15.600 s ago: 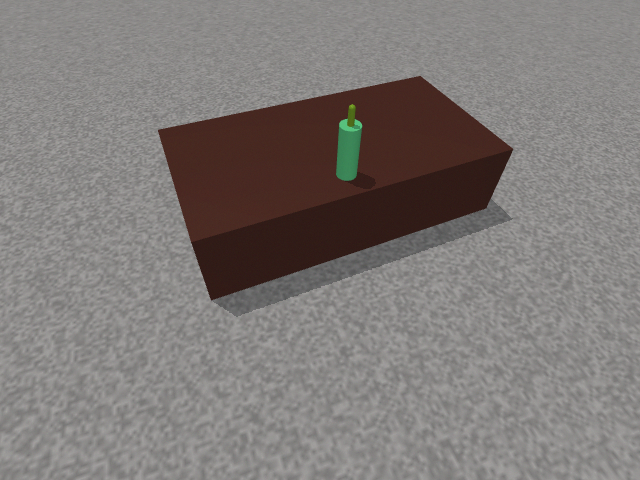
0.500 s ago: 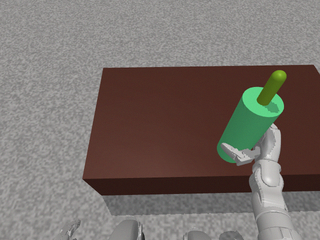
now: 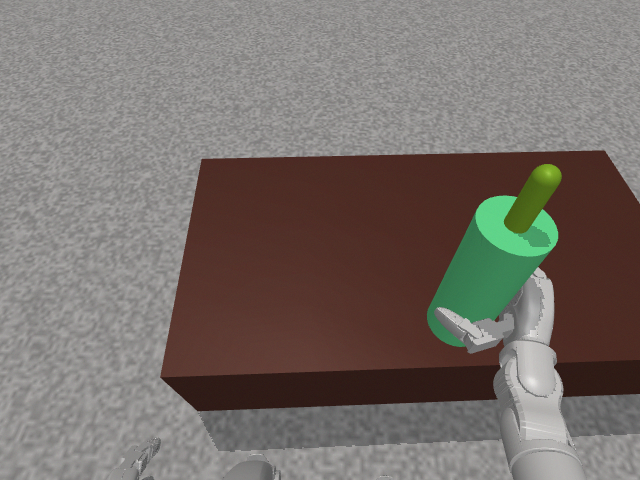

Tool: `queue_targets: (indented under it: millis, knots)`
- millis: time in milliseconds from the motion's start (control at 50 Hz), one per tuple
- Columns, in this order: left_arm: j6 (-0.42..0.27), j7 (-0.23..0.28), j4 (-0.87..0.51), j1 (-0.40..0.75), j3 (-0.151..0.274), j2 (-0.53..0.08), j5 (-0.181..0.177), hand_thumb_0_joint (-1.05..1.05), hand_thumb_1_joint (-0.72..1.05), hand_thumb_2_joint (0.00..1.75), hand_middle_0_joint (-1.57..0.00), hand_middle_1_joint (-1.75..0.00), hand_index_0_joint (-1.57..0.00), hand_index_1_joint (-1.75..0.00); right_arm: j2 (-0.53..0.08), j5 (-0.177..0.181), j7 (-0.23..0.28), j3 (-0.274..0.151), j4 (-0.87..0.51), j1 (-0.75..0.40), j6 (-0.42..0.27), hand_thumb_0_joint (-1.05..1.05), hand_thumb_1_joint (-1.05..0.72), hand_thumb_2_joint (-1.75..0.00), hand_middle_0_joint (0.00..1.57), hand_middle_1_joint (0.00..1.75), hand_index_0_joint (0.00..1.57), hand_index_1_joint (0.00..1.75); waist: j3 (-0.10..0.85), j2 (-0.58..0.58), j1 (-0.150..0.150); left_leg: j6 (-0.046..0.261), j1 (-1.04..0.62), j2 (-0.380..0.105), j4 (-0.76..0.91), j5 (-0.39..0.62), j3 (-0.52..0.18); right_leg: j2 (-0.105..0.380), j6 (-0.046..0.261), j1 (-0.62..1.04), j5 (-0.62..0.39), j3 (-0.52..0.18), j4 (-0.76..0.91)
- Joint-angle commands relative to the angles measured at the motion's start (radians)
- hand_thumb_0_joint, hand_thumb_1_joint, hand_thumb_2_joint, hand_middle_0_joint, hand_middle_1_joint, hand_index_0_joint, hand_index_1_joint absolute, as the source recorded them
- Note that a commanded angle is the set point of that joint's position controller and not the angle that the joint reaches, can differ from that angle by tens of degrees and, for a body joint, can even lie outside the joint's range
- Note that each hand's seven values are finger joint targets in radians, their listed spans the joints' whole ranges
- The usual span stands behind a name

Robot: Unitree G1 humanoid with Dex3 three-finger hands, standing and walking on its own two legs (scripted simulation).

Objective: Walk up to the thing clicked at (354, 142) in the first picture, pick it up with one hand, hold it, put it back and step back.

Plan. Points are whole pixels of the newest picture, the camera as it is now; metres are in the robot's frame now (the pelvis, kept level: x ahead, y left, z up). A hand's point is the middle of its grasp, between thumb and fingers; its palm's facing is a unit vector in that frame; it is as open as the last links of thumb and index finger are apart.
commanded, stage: hold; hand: right
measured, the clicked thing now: (491, 263) +0.35 -0.17 +0.10
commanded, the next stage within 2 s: none
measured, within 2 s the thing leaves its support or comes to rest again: neither
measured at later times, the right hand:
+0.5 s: hand (484, 296) +0.34 -0.18 +0.04, palm faces +0.23 +0.97 -0.03, open 10.9 cm
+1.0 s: hand (488, 297) +0.33 -0.18 +0.05, palm faces +0.24 +0.97 -0.02, open 10.9 cm
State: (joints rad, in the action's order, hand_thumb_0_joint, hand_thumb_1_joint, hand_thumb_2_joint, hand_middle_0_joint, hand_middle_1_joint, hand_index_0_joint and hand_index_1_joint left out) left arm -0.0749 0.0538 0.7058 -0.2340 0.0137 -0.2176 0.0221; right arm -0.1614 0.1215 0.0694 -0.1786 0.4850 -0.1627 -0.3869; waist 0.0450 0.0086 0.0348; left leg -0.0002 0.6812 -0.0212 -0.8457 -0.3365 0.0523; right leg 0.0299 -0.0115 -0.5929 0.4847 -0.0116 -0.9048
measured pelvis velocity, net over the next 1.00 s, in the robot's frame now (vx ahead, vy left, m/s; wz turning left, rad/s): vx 0.00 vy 0.00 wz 0.00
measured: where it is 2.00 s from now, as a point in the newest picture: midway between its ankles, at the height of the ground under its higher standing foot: outside the picture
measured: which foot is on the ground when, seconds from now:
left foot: down 0.00-1.00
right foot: down 0.00-1.00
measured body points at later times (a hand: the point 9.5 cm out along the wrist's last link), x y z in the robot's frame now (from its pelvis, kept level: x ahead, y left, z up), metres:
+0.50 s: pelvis +0.01 -0.01 +0.01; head +0.06 -0.01 +0.45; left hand +0.13 +0.24 -0.11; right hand +0.32 -0.23 +0.05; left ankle +0.05 +0.12 -0.69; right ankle -0.02 -0.12 -0.69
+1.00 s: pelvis +0.00 +0.00 +0.01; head +0.04 -0.01 +0.46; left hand +0.13 +0.24 -0.10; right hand +0.31 -0.23 +0.06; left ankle +0.05 +0.12 -0.69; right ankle -0.02 -0.12 -0.69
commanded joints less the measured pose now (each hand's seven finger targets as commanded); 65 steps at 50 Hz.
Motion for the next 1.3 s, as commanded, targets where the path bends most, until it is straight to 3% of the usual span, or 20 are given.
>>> queue_targets:
  millis: [0, 140, 260, 300, 400, 420, 620, 680, 720, 740, 760, 800, 840, 900, 920, 940, 980, 1040, 1180, 1280]
  knots:
    - [-0.045, 0.011, -0.103, -0.012, 0.054, -0.138, -0.005, 0.00, 0.89, 0.88, -0.19, -0.29, -0.20, -0.29, -0.154, 0.032, 0.004, -0.050, -0.341, -0.356, -0.125, 0.00, -0.10, -1.28, 1.26, 1.42, 1.30, 1.42, 0.355, 0.049, -0.007, 0.013, -0.290, 0.015, 0.101, 0.231, -0.017, -0.024, 0.008, 0.080, -0.308, 0.002, 0.157]
    - [-0.048, 0.013, -0.110, -0.002, 0.053, -0.143, -0.007, 0.00, 0.90, 0.88, -0.20, -0.30, -0.20, -0.29, -0.150, 0.031, 0.007, -0.034, -0.378, -0.367, -0.119, 0.00, 0.02, -1.29, 1.24, 1.43, 1.30, 1.43, 0.354, 0.056, -0.004, 0.014, -0.282, 0.018, 0.113, 0.218, -0.016, -0.021, 0.007, 0.110, -0.300, -0.001, 0.176]
    - [-0.045, 0.014, -0.124, 0.009, 0.029, -0.105, -0.009, 0.00, 0.90, 0.88, -0.20, -0.30, -0.20, -0.29, -0.137, 0.028, 0.016, -0.016, -0.424, -0.351, -0.119, 0.00, 0.02, -1.30, 1.25, 1.44, 1.30, 1.44, 0.360, 0.042, -0.013, 0.012, -0.324, 0.012, 0.120, 0.250, -0.019, -0.024, 0.008, 0.121, -0.324, 0.005, 0.175]
    - [-0.048, 0.018, -0.105, -0.002, 0.052, -0.138, -0.009, 0.00, 0.90, 0.88, -0.20, -0.30, -0.20, -0.29, -0.120, 0.031, 0.017, -0.018, -0.356, -0.292, -0.104, 0.00, 0.01, -1.29, 1.25, 1.43, 1.30, 1.43, 0.336, 0.021, -0.001, 0.013, -0.310, 0.016, 0.117, 0.256, -0.013, -0.021, 0.005, 0.123, -0.339, -0.001, 0.180]
    - [-0.046, 0.015, -0.119, -0.001, 0.042, -0.122, -0.009, 0.00, 0.90, 0.88, -0.20, -0.30, -0.21, -0.30, -0.139, 0.026, 0.023, -0.016, -0.449, -0.332, -0.105, 0.00, -0.01, -1.31, 1.26, 1.45, 1.32, 1.45, 0.362, 0.064, -0.013, 0.015, -0.320, 0.016, 0.118, 0.267, -0.013, -0.019, -0.001, 0.157, -0.374, -0.005, 0.185]
    - [-0.047, 0.017, -0.110, -0.014, 0.051, -0.133, -0.009, 0.00, 0.89, 0.89, -0.20, -0.30, -0.20, -0.30, -0.118, 0.026, 0.020, -0.011, -0.382, -0.286, -0.095, 0.00, -0.01, -1.31, 1.26, 1.45, 1.32, 1.45, 0.344, 0.029, -0.003, 0.016, -0.314, 0.019, 0.118, 0.278, -0.006, -0.017, -0.002, 0.154, -0.396, -0.009, 0.187]
    - [-0.049, 0.015, -0.119, -0.009, 0.050, -0.131, -0.012, 0.00, 0.89, 0.89, -0.20, -0.30, -0.20, -0.30, -0.115, 0.030, 0.018, -0.003, -0.430, -0.274, -0.081, 0.00, -0.03, -1.32, 1.28, 1.46, 1.33, 1.46, 0.332, 0.046, -0.013, 0.017, -0.356, 0.012, 0.129, 0.328, -0.012, -0.023, -0.001, 0.156, -0.419, 0.001, 0.198]
    - [-0.048, 0.016, -0.119, -0.005, 0.049, -0.131, -0.011, 0.00, 0.89, 0.89, -0.20, -0.30, -0.20, -0.30, -0.111, 0.026, 0.019, 0.009, -0.439, -0.291, -0.079, 0.00, -0.06, -1.34, 1.29, 1.47, 1.34, 1.47, 0.327, 0.049, -0.010, 0.016, -0.346, 0.014, 0.138, 0.298, -0.009, -0.021, -0.003, 0.176, -0.401, -0.003, 0.206]
    - [-0.050, 0.013, -0.125, 0.005, 0.044, -0.124, -0.014, 0.00, 0.89, 0.89, -0.20, -0.30, -0.20, -0.30, -0.139, 0.030, 0.019, -0.028, -0.432, -0.262, -0.074, 0.00, -0.03, -1.33, 1.28, 1.47, 1.34, 1.47, 0.309, 0.035, -0.028, 0.015, -0.369, 0.011, 0.149, 0.276, -0.011, -0.025, 0.001, 0.147, -0.362, -0.001, 0.213]
    - [-0.052, 0.014, -0.130, 0.007, 0.045, -0.126, -0.013, 0.00, 0.89, 0.89, -0.20, -0.30, -0.20, -0.30, -0.101, 0.029, 0.015, 0.004, -0.405, -0.256, -0.068, 0.00, -0.04, -1.33, 1.29, 1.47, 1.34, 1.47, 0.319, 0.014, -0.014, 0.012, -0.360, 0.014, 0.153, 0.283, -0.009, -0.023, 0.004, 0.160, -0.368, 0.001, 0.213]
    - [-0.050, 0.012, -0.132, 0.007, 0.040, -0.118, -0.013, 0.00, 0.89, 0.89, -0.20, -0.30, -0.20, -0.30, -0.137, 0.031, 0.019, -0.019, -0.489, -0.291, -0.080, 0.00, -0.06, -1.33, 1.29, 1.47, 1.34, 1.47, 0.334, 0.053, -0.028, 0.016, -0.377, 0.011, 0.147, 0.294, -0.009, -0.024, 0.000, 0.169, -0.379, 0.001, 0.217]
    - [-0.051, 0.018, -0.124, 0.015, 0.042, -0.123, -0.013, 0.00, 0.90, 0.89, -0.20, -0.30, -0.20, -0.29, -0.102, 0.031, 0.016, 0.010, -0.416, -0.274, -0.071, 0.00, -0.08, -1.32, 1.29, 1.46, 1.34, 1.46, 0.277, 0.023, -0.007, 0.011, -0.347, 0.013, 0.157, 0.271, -0.009, -0.024, 0.004, 0.156, -0.351, 0.001, 0.218]
    - [-0.054, 0.018, -0.126, 0.024, 0.038, -0.118, -0.015, 0.00, 0.89, 0.89, -0.20, -0.30, -0.20, -0.29, -0.131, 0.033, 0.020, -0.020, -0.427, -0.306, -0.072, 0.00, -0.06, -1.34, 1.29, 1.47, 1.34, 1.47, 0.279, 0.012, -0.016, 0.006, -0.359, 0.010, 0.175, 0.227, -0.016, -0.028, 0.013, 0.141, -0.287, 0.006, 0.223]
    - [-0.058, 0.017, -0.121, 0.021, 0.046, -0.127, -0.010, 0.00, 0.89, 0.89, -0.20, -0.30, -0.20, -0.30, -0.095, 0.031, 0.017, 0.015, -0.424, -0.295, -0.071, 0.00, -0.05, -1.32, 1.28, 1.46, 1.33, 1.46, 0.303, 0.045, -0.012, 0.010, -0.348, 0.012, 0.161, 0.250, -0.010, -0.023, 0.004, 0.169, -0.327, 0.002, 0.225]
    - [-0.060, 0.019, -0.119, 0.020, 0.045, -0.128, -0.012, 0.00, 0.90, 0.89, -0.20, -0.30, -0.21, -0.29, -0.127, 0.031, 0.020, -0.023, -0.424, -0.297, -0.072, 0.00, -0.05, -1.31, 1.28, 1.45, 1.33, 1.45, 0.295, 0.028, -0.017, 0.010, -0.347, 0.013, 0.159, 0.250, -0.008, -0.022, 0.005, 0.168, -0.332, -0.002, 0.224]
    - [-0.056, 0.020, -0.126, 0.016, 0.043, -0.126, -0.011, 0.00, 0.89, 0.89, -0.20, -0.30, -0.20, -0.29, -0.141, 0.026, 0.020, -0.021, -0.453, -0.306, -0.073, 0.00, -0.03, -1.31, 1.27, 1.45, 1.32, 1.45, 0.322, 0.049, -0.023, 0.014, -0.359, 0.012, 0.155, 0.272, -0.009, -0.023, 0.001, 0.181, -0.359, -0.002, 0.224]
    - [-0.058, 0.020, -0.125, 0.015, 0.042, -0.122, -0.010, 0.00, 0.89, 0.89, -0.20, -0.30, -0.20, -0.30, -0.081, 0.025, 0.014, 0.026, -0.395, -0.248, -0.062, 0.00, -0.07, -1.32, 1.29, 1.46, 1.34, 1.46, 0.308, 0.020, -0.012, 0.011, -0.366, 0.011, 0.156, 0.290, -0.009, -0.025, 0.004, 0.175, -0.366, 0.003, 0.222]
    - [-0.057, 0.020, -0.121, 0.016, 0.039, -0.118, -0.012, 0.00, 0.89, 0.89, -0.20, -0.30, -0.20, -0.30, -0.142, 0.027, 0.022, -0.036, -0.416, -0.282, -0.068, 0.00, -0.04, -1.34, 1.29, 1.48, 1.34, 1.48, 0.306, 0.023, -0.024, 0.012, -0.370, 0.010, 0.163, 0.267, -0.010, -0.023, 0.006, 0.165, -0.342, 0.000, 0.224]
    - [-0.058, 0.019, -0.129, 0.013, 0.032, -0.115, -0.012, 0.00, 0.89, 0.89, -0.20, -0.30, -0.20, -0.30, -0.121, 0.027, 0.014, 0.001, -0.453, -0.320, -0.073, 0.00, -0.05, -1.33, 1.27, 1.46, 1.33, 1.46, 0.316, 0.040, -0.013, 0.017, -0.364, 0.011, 0.156, 0.279, -0.011, -0.022, 0.000, 0.178, -0.367, -0.002, 0.230]
    - [-0.067, 0.017, -0.127, 0.032, 0.041, -0.125, -0.009, 0.00, 0.90, 0.89, -0.20, -0.30, -0.21, -0.29, -0.108, 0.031, 0.016, 0.001, -0.424, -0.307, -0.071, 0.00, -0.07, -1.33, 1.29, 1.47, 1.34, 1.47, 0.281, 0.032, -0.018, 0.010, -0.332, 0.014, 0.175, 0.173, -0.006, -0.022, 0.007, 0.147, -0.246, -0.005, 0.245]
